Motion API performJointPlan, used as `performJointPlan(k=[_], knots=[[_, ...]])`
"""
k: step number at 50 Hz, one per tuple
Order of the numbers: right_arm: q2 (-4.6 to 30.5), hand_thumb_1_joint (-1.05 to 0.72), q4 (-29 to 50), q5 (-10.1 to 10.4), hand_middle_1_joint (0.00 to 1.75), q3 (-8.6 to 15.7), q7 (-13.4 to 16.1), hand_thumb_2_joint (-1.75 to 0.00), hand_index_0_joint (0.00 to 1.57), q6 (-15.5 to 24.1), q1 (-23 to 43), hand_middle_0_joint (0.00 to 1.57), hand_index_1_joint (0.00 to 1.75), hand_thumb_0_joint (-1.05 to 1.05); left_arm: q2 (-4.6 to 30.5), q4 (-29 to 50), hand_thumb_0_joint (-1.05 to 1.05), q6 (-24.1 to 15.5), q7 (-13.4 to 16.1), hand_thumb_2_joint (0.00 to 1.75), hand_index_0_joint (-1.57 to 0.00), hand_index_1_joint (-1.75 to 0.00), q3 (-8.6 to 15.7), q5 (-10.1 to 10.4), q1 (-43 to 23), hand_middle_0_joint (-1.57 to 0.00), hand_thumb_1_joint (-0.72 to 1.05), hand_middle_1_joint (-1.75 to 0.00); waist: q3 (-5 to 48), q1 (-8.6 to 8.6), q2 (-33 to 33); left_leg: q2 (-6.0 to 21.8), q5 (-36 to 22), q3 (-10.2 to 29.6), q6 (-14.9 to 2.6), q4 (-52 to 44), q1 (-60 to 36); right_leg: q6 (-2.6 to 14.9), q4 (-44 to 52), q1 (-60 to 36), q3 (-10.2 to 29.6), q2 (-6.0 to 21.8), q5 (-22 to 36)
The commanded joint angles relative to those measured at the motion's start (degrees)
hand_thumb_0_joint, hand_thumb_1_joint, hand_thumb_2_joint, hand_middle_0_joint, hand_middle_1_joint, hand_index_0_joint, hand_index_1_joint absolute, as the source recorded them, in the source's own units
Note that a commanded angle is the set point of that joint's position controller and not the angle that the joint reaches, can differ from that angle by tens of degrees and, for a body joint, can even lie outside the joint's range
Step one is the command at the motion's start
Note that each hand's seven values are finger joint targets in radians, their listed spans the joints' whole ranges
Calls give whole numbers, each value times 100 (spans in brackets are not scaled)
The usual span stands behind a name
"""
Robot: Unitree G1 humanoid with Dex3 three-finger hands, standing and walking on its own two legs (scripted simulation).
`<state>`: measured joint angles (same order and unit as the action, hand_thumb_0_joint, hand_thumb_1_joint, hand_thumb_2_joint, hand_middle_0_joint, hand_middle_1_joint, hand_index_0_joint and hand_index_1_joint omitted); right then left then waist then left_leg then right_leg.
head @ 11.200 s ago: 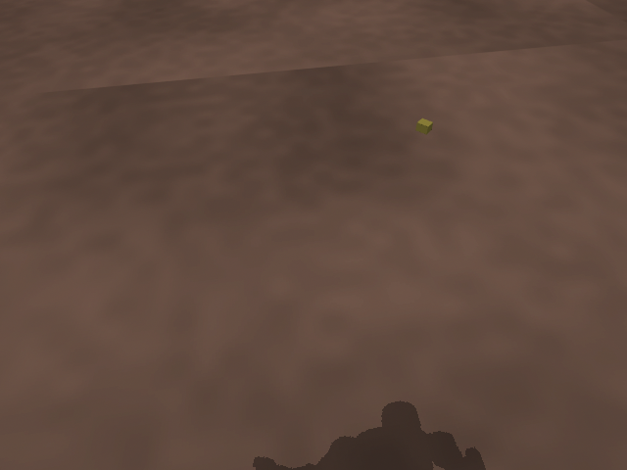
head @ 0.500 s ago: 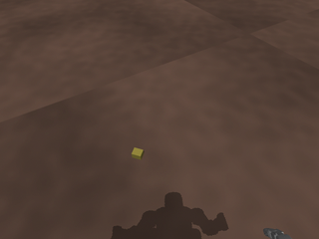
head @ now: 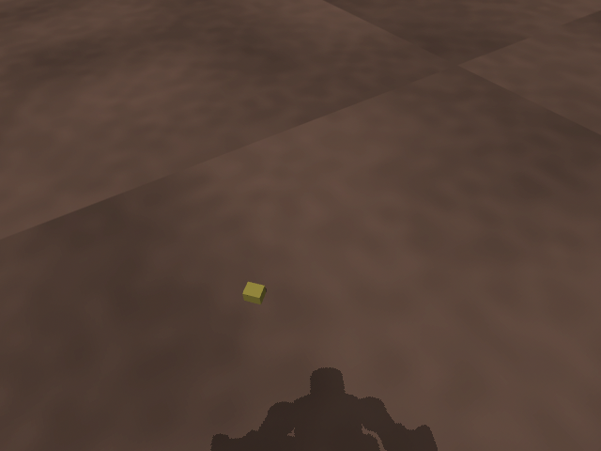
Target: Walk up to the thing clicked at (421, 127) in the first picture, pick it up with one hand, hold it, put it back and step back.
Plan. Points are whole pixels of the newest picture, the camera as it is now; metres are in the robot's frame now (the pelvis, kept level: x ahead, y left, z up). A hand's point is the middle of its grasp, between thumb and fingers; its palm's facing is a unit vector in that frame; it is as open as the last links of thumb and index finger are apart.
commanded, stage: stand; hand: left
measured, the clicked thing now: (254, 293) +0.81 +0.19 -0.76
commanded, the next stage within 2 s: walk up in 0.34 s
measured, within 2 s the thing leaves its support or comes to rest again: neither
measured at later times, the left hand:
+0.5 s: hand out of the picture +0.08 +0.27 -0.16, palm faces +0.03 -0.94 -0.35, open 7.4 cm
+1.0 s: hand (145, 398) +0.26 +0.27 -0.15, palm faces -0.06 -0.92 -0.39, open 7.4 cm
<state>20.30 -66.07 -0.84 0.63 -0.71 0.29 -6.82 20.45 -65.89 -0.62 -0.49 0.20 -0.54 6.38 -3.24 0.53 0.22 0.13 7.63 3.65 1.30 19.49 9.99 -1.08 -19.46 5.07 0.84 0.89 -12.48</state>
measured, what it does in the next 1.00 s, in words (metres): walks ahead: right foot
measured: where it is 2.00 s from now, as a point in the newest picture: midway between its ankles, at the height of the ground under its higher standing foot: (309, 423)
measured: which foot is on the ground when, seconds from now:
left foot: down 0.00-1.00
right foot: down 0.00-0.60, up 0.62-0.96, down 0.98-1.00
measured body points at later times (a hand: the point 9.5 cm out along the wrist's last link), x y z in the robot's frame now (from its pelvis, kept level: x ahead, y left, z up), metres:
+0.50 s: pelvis +0.03 +0.00 -0.01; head +0.03 +0.00 +0.44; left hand +0.08 +0.32 -0.13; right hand +0.10 -0.31 -0.13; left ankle +0.04 +0.13 -0.74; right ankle -0.02 -0.13 -0.75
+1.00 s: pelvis +0.17 +0.00 -0.03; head +0.19 -0.02 +0.42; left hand +0.26 +0.32 -0.12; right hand +0.19 -0.32 -0.15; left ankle +0.09 +0.13 -0.74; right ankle +0.26 -0.12 -0.75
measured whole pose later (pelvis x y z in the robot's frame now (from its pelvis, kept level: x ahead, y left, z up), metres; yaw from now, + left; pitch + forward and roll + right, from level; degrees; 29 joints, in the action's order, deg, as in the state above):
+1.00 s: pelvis +0.17 +0.00 -0.03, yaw +0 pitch -4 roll +0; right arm 23.2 -49.6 -1.1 3.7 -2.4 2.2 -20.7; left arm 23.3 -50.6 -3.1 -3.8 3.9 -1.4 14.6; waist -5.7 1.5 1.4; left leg 2.4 26.5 -2.2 -0.7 37.0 5.1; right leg 1.1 -34.4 20.1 -1.6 1.9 -10.4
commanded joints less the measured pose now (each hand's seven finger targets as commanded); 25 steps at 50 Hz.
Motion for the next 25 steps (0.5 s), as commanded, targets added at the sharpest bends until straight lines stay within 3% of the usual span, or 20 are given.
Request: performJointPlan(k=[1,3,6,13,16,17,18,19,20,21,22,23,24,25], knots=[[1177,-90,413,38,30,178,80,-90,20,167,322,20,30,0,1248,365,0,-121,69,90,-20,-30,238,5,-187,-20,90,-30,401,-54,-56,613,-213,489,-203,-284,-194,228,414,188,444,606,195],[1217,-90,398,39,30,179,83,-90,20,173,290,20,30,0,1235,396,0,-136,75,90,-20,-30,227,10,-218,-20,90,-30,507,-48,-27,640,-658,453,-218,-135,-272,217,413,99,471,644,547],[1217,-90,368,51,30,159,95,-90,20,164,229,20,30,0,1239,407,0,-134,80,90,-20,-30,221,30,-183,-20,90,-30,523,-27,-24,635,-842,407,-226,-104,-294,205,398,35,470,638,820],[1240,-90,394,59,30,131,105,-90,20,150,240,20,30,0,1237,396,0,-102,87,90,-20,-30,229,15,-168,-20,90,-30,450,-45,21,636,-639,424,-208,-185,-243,205,397,35,404,603,592],[1250,-90,399,65,30,130,113,-90,20,158,243,20,30,0,1212,407,0,-96,86,90,-20,-30,226,29,-184,-20,90,-30,464,-57,45,655,-900,414,-202,-154,-306,203,360,28,415,613,719],[1585,-90,692,-16,30,429,-7,-90,20,210,-105,20,30,0,1563,697,0,-161,-27,90,-20,-30,509,-38,226,-20,90,-30,1024,-61,28,378,1736,403,-596,180,-418,469,-32,-206,262,301,-1464],[1602,-90,700,-75,30,485,-53,-90,20,209,-166,20,30,0,1555,642,0,-160,-61,90,-20,-30,540,-99,322,-20,90,-30,658,-95,68,430,2899,588,-665,177,103,599,-169,78,488,388,-2506],[1591,-90,833,-97,30,509,-80,-90,20,198,-30,20,30,0,1553,730,0,-169,-85,90,-20,-30,596,-129,398,-20,90,-30,232,-179,109,478,3207,754,-705,184,629,691,-200,316,719,483,-2884],[1488,-90,1000,-101,30,504,-109,-90,20,197,200,20,30,0,1529,791,0,-187,-97,90,-20,-30,625,-138,493,-20,90,-30,-208,-297,-27,457,2978,751,-712,428,1230,780,-92,271,920,588,-2841],[1325,-90,1145,-115,30,490,-127,-90,20,220,408,20,30,0,1578,801,0,-221,-89,90,-20,-30,659,-133,731,-20,90,-30,-481,-452,-321,274,2350,446,-580,881,1818,939,261,-80,1363,872,-2610],[1163,-90,1273,-110,30,463,-133,-90,20,252,599,20,30,0,1756,802,0,-263,-66,90,-20,-30,729,-128,972,-20,90,-30,-620,-581,-830,-42,1479,-241,-348,1597,2542,1202,749,-800,1896,1323,-2038],[1178,-90,1394,-135,30,476,-131,-90,20,272,676,20,30,0,1884,911,0,-308,-56,90,-20,-30,788,-156,1076,-20,90,-30,-705,-642,-877,149,1631,-257,-254,2242,2904,1474,924,-1020,2290,1868,-805],[1233,-90,1433,-115,30,494,-144,-90,20,289,514,20,30,0,1920,1014,0,-327,-65,90,-20,-30,814,-154,932,-20,90,-30,-610,-486,-715,328,1827,-118,-276,2283,2735,1610,938,-883,2287,1961,-640],[1245,-90,1472,-94,30,506,-176,-90,20,321,352,20,30,0,1941,1157,0,-328,-72,90,-20,-30,814,-152,760,-20,90,-30,-564,-384,-730,405,1995,-137,-288,2009,2211,1588,863,-417,2001,1890,-695]])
